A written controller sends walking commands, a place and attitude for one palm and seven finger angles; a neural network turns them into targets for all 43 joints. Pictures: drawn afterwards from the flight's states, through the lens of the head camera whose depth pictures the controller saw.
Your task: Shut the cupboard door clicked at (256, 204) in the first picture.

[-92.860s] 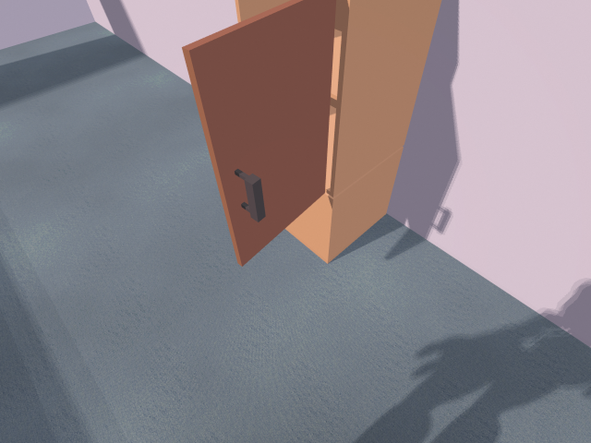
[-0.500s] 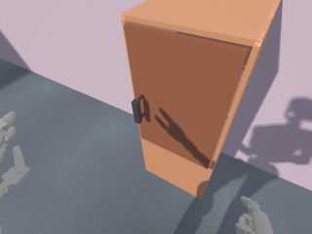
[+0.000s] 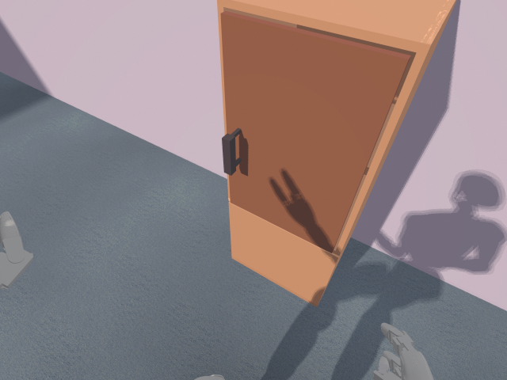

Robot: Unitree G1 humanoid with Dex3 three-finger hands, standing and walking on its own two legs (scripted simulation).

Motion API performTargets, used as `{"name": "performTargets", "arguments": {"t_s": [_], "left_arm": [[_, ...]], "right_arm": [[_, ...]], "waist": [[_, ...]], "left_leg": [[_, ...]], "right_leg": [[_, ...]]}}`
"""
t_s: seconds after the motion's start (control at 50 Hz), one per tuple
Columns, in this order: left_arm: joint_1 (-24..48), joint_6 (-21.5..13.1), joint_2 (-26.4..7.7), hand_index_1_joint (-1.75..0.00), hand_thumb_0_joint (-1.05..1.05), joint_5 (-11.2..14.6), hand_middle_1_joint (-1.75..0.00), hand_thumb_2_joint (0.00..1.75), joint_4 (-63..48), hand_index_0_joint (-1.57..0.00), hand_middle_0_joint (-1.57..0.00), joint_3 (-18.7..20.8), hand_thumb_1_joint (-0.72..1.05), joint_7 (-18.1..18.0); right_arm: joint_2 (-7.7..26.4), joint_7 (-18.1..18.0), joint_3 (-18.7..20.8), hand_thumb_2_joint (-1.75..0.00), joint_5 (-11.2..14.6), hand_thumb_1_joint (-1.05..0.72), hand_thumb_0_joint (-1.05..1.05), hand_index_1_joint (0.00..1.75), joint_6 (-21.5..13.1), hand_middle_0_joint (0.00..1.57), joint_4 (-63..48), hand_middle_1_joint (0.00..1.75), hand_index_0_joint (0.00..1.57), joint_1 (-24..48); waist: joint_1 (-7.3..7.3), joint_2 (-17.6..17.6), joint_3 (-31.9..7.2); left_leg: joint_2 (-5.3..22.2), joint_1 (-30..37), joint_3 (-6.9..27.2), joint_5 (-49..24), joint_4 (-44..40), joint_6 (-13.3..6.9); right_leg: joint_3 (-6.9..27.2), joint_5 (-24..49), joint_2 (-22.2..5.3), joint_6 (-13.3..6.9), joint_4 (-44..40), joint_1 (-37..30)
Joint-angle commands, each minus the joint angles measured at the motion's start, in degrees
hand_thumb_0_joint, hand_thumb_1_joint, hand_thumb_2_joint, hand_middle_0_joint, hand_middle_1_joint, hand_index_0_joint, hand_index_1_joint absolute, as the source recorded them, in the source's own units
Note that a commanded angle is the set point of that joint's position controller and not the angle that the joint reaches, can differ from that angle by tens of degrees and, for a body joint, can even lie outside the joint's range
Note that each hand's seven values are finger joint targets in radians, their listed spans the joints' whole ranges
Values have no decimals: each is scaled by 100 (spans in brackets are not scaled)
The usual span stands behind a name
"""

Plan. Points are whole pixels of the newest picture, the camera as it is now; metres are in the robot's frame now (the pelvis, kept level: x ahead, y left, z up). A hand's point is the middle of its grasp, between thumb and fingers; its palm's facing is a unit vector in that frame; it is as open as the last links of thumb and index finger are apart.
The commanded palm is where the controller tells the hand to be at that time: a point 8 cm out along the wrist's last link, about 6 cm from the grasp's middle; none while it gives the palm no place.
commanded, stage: step back with the hand held close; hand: left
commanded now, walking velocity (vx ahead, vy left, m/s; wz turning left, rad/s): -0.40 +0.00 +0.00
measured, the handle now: (233, 151) +0.68 +0.11 -0.06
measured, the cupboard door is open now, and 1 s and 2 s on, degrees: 0 0 0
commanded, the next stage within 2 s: stop stepping back and stand still in 0.66 s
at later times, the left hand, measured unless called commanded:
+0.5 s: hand out of the picture +0.10 +0.27 +0.19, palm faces +0.48 -0.77 -0.42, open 7.4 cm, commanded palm +0.05 +0.31 +0.20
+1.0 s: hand out of the picture +0.03 +0.34 +0.19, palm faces +0.47 -0.83 -0.30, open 7.4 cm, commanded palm -0.06 +0.37 +0.20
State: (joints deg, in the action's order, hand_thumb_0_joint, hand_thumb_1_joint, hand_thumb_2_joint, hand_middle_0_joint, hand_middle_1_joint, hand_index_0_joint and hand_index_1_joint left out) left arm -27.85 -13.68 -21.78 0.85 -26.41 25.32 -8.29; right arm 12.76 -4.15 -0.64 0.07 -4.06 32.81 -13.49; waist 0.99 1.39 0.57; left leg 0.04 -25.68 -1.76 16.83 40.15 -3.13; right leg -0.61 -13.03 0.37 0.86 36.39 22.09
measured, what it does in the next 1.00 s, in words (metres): walks backwards: right foot, then left foot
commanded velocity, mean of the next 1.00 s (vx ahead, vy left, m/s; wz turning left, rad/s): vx -0.23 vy -0.04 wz -0.05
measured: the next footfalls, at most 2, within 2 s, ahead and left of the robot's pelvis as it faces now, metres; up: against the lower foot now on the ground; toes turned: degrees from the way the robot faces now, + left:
right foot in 0.28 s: -0.05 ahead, -0.12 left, +0.00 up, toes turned +8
left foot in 0.88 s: +0.00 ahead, +0.12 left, +0.00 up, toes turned +1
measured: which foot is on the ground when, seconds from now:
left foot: down 0.00-0.76, up 0.78-0.86, down 0.88-1.00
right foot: down 0.00-0.18, up 0.20-0.26, down 0.28-0.88, up 0.90-1.00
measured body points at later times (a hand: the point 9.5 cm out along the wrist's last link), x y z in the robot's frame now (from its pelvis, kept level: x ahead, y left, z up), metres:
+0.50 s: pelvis -0.08 +0.00 +0.00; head -0.07 +0.02 +0.45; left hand +0.07 +0.31 +0.21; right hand +0.11 -0.22 -0.07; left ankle +0.09 +0.10 -0.71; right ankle -0.09 -0.13 -0.72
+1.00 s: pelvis -0.20 +0.07 +0.01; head -0.21 +0.12 +0.46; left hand +0.00 +0.39 +0.21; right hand -0.06 -0.16 -0.06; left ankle -0.04 +0.12 -0.71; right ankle -0.21 -0.08 -0.65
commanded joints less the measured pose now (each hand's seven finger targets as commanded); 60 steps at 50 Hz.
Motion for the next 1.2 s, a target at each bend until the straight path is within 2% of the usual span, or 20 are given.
{"name": "performTargets", "arguments": {"t_s": [0.0, 0.16, 0.26, 0.36, 0.46, 0.54, 0.6, 0.68, 0.72, 0.76, 0.78, 0.82, 0.86, 0.94, 1.04, 1.06, 1.08, 1.1, 1.12, 1.18], "left_arm": [[403, -383, -1251, -30, 0, 114, -30, 90, -1262, -20, -20, 604, 90, -211], [-32, -578, -1343, -30, 0, 90, -30, 90, -1426, -20, -20, 995, 90, -249], [-337, -632, -1277, -30, 0, 92, -30, 90, -1109, -20, -20, 1098, 90, -80], [153, -786, -1289, -30, 0, 300, -30, 90, -1571, -20, -20, 615, 90, -112], [438, -543, -1576, -30, 0, 187, -30, 90, -1463, -20, -20, 646, 90, -209], [463, -592, -1515, -30, 0, 234, -30, 90, -951, -20, -20, 697, 90, -122], [260, -643, -1394, -30, 0, 307, -30, 90, -927, -20, -20, 888, 90, -27], [-33, -627, -1363, -30, 0, 446, -30, 90, -1522, -20, -20, 727, 90, 54], [-45, -616, -1551, -30, 0, 387, -30, 90, -1786, -20, -20, 820, 90, -45], [177, -455, -1524, -30, 0, 201, -30, 90, -1732, -20, -20, 538, 90, -105], [191, -359, -1451, -30, 0, 155, -30, 90, -1626, -20, -20, 511, 90, -111], [1141, -167, -1431, -30, 0, 147, -30, 90, -1454, -20, -20, 424, 90, -132], [1869, -112, -1145, -30, 0, 136, -30, 90, -1272, -20, -20, 316, 90, -197], [651, 74, -1288, -30, 0, 179, -30, 90, -1610, -20, -20, 536, 90, -24], [-905, 326, -1422, -30, 0, 390, -30, 90, -2499, -20, -20, 645, 90, -81], [-949, 410, -1472, -30, 0, 385, -30, 90, -2384, -20, -20, 685, 90, -81], [-857, 409, -1679, -30, 0, 337, -30, 90, -2239, -20, -20, 806, 90, -59], [-278, 332, -1897, -30, 0, 336, -30, 90, -2285, -20, -20, 971, 90, -94], [324, 200, -2185, -30, 0, 318, -30, 90, -2159, -20, -20, 1345, 90, -194], [667, 266, -1296, -30, 0, 229, -30, 90, -340, -20, -20, 567, 90, -211]], "right_arm": [[682, -13, 342, -90, -19, -90, 0, 30, -334, 20, -728, 30, 20, 462], [831, -107, 372, -90, 31, -90, 0, 30, -393, 20, -825, 30, 20, 665], [887, -65, 476, -90, -50, -90, 0, 30, -586, 20, -756, 30, 20, 757], [574, 7, 421, -90, 26, -90, 0, 30, -695, 20, -380, 30, 20, 617], [525, -124, 360, -90, -37, -90, 0, 30, -496, 20, -421, 30, 20, 869], [648, -154, 387, -90, 20, -90, 0, 30, -456, 20, -508, 30, 20, 920], [769, -90, 453, -90, -71, -90, 0, 30, -461, 20, -600, 30, 20, 944], [569, 96, 506, -90, -54, -90, 0, 30, -467, 20, -646, 30, 20, 828], [526, 164, 489, -90, -76, -90, 0, 30, -450, 20, -516, 30, 20, 664], [517, 119, 484, -90, -49, -90, 0, 30, -380, 20, -440, 30, 20, 474], [542, 99, 465, -90, -96, -90, 0, 30, -292, 20, -364, 30, 20, 307], [591, -46, 296, -90, -109, -90, 0, 30, -228, 20, -323, 30, 20, 174], [886, -168, 312, -90, -33, -90, 0, 30, -454, 20, -425, 30, 20, 311], [630, 148, 447, -90, -5, -90, 0, 30, -582, 20, -617, 30, 20, 685], [457, 266, 385, -90, -171, -90, 0, 30, -392, 20, -690, 30, 20, 634], [431, 273, 372, -90, -178, -90, 0, 30, -333, 20, -636, 30, 20, 588], [378, 262, 338, -90, -55, -90, 0, 30, -267, 20, -475, 30, 20, 369], [435, 222, 372, -90, 24, -90, 0, 30, -162, 20, -336, 30, 20, 346], [544, 175, 283, -90, -118, -90, 0, 30, -168, 20, -309, 30, 20, 385], [684, 55, 411, -90, 13, -90, 0, 30, -162, 20, -349, 30, 20, 389]], "waist": [[-196, -617, -285], [-98, 1115, -709], [-68, 1201, -434], [-222, -352, -1402], [-276, -404, -734], [-249, 398, -67], [-93, 1504, -527], [-48, 964, -1462], [-140, 117, -1295], [-218, -1276, -589], [-270, -1462, -284], [-483, -414, 181], [-356, 2297, 465], [-22, 1263, -694], [35, 1701, -1173], [47, 1343, -1063], [23, -170, -863], [-103, -1398, -356], [-262, -1101, -227], [-310, -671, 306]], "left_leg": [[59, -245, 336, 1073, -461, 189], [1227, -2017, 1684, 2301, -2785, -335], [1554, -2391, 1531, 2719, -2752, -408], [508, 1309, 81, -565, -832, 351], [277, 1702, 22, -940, -452, 414], [736, 1089, 642, 754, -1762, 303], [1748, -839, 1746, 2851, -3817, 112], [1188, 449, 296, 1304, -2580, 492], [507, 1563, -417, 549, -785, 712], [-11, 2166, -70, 421, 1607, 720], [154, 2031, 298, 540, 2113, 619], [339, 1578, 468, 870, -129, 511], [1749, -590, 2683, 3021, -3526, -126], [1408, 23, 1671, 3180, -3811, 812], [708, 99, 76, 1418, -3472, 1262], [397, -284, -271, 1309, -2792, 1366], [-45, 33, -930, 871, -726, 1113], [40, -101, -253, 743, 1660, 683], [78, -875, 285, 687, 2701, 516], [492, -1309, 251, 163, 2608, 456]], "right_leg": [[1539, -1336, -968, -511, -1692, 112], [93, -62, 393, 33, 701, -2040], [206, -770, 589, -48, 830, -2254], [1397, 770, -575, -313, -1271, -17], [1306, 706, -751, -355, -1653, 953], [615, -1708, 71, -183, -1503, 989], [-68, -1556, 750, -194, 448, -1274], [-17, -1666, 316, -450, -456, -1005], [1004, -1989, -569, -740, -1932, 671], [2026, -3401, -1722, -1147, -2949, 2773], [1701, -3317, -1722, -1119, -2717, 3047], [553, -2865, -885, -375, -1290, 2372], [-146, -1899, 440, 77, 1750, 527], [-340, -1625, 779, -4, 3098, -301], [-1161, -2166, 972, -397, -197, -2379], [-1010, -1957, 734, -568, -1128, -2865], [-207, -1340, -241, -808, -2041, -2042], [1060, -1158, -1640, -1188, -2592, -450], [1930, -1731, -2298, -1726, -2955, -66], [1783, -3041, -1756, -1351, -2630, -177]]}}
